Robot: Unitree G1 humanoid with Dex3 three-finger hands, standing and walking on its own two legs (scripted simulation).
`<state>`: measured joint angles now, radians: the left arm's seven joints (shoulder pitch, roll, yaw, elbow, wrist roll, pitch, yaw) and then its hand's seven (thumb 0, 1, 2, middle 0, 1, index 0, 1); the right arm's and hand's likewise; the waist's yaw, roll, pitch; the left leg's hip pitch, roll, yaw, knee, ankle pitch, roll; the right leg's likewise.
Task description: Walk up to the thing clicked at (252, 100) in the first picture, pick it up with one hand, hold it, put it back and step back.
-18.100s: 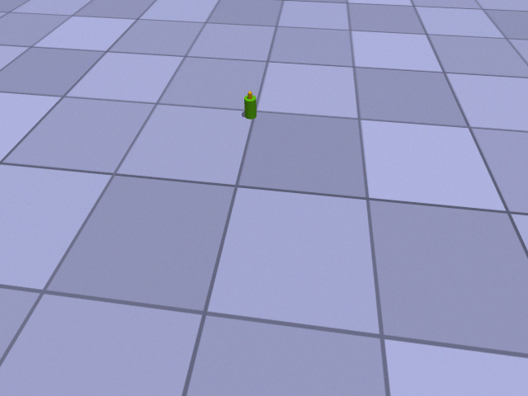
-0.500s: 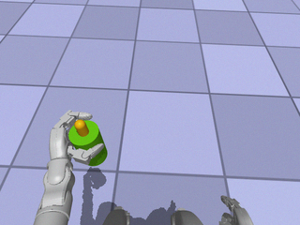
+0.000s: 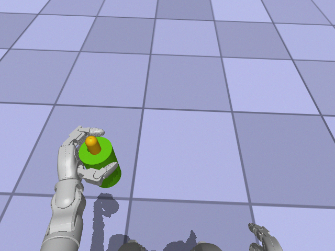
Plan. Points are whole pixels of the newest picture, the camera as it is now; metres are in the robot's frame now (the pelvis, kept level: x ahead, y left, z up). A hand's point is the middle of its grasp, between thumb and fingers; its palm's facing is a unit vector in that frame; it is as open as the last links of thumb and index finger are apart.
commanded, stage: hold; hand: left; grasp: from the side
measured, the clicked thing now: (100, 159) +0.33 +0.17 +0.01
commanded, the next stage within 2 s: none
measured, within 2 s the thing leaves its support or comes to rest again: neither
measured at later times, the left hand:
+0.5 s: hand (95, 156) +0.32 +0.17 +0.04, palm faces +0.15 -0.99 -0.04, open 10.4 cm
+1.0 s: hand (95, 157) +0.32 +0.17 +0.05, palm faces +0.16 -0.99 -0.03, open 10.4 cm
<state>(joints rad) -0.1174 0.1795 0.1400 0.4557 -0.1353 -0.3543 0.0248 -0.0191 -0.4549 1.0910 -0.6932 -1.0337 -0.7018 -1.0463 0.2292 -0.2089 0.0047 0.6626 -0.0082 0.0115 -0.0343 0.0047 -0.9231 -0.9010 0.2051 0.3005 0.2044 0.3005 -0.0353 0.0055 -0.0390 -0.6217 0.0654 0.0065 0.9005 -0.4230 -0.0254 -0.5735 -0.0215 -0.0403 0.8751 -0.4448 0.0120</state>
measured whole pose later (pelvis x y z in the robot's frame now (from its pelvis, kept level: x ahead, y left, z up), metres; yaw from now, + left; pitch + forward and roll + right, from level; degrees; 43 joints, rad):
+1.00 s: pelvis -0.01 +0.00 +0.01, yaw +0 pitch +5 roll -1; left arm -0.12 0.17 0.13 0.49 -0.13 -0.36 0.02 -0.02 -0.43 1.07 -0.69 -1.03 -0.70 -1.04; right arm 0.23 -0.21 0.00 0.68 0.00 0.01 -0.02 0.01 -0.92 -0.90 0.20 0.30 0.20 0.30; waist -0.03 0.00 -0.02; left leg -0.51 0.06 0.01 0.80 -0.37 -0.02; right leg -0.47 -0.03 -0.04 0.78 -0.40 0.01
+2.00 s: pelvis -0.01 +0.00 +0.01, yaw +0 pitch +5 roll -1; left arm -0.13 0.17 0.12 0.48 -0.12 -0.36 0.03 -0.02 -0.43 1.07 -0.68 -1.04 -0.69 -1.04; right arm 0.23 -0.21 0.00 0.68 0.00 0.00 -0.02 0.01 -0.92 -0.91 0.20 0.30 0.20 0.30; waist -0.03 0.01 -0.01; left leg -0.51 0.06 0.01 0.80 -0.37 -0.02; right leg -0.47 -0.03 -0.03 0.78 -0.39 0.02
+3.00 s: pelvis -0.03 +0.00 -0.03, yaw +0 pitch +15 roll -1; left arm -0.26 0.18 0.21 0.77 -0.11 -0.60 0.02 -0.02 -0.42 1.06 -0.69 -1.03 -0.70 -1.03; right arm 0.19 -0.22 -0.03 0.69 -0.04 -0.02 0.03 0.00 -0.89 -0.90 0.20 0.30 0.20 0.30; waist -0.05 -0.01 -0.07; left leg -0.90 0.06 -0.01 1.08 -0.45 -0.02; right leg -0.85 -0.02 -0.04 1.07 -0.48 0.01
